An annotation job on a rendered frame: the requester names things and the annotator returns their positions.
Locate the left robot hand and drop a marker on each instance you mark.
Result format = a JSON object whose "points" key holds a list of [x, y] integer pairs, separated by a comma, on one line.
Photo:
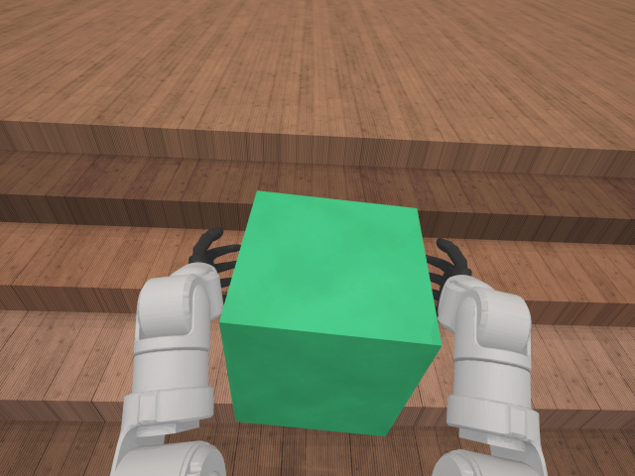
{"points": [[200, 254]]}

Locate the robot right upper arm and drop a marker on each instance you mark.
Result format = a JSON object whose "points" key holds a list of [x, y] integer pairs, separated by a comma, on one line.
{"points": [[468, 463]]}

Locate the robot left forearm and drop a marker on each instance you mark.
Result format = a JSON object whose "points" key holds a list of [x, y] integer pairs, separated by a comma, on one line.
{"points": [[170, 391]]}

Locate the robot left upper arm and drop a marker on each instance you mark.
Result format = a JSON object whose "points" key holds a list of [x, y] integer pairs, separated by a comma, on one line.
{"points": [[193, 458]]}

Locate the carton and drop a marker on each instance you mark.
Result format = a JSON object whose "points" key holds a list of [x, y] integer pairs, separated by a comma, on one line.
{"points": [[329, 322]]}

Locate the robot right forearm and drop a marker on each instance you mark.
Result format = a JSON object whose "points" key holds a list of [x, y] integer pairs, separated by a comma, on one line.
{"points": [[491, 401]]}

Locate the right robot hand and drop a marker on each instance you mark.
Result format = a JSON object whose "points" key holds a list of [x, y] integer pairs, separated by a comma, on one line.
{"points": [[450, 270]]}

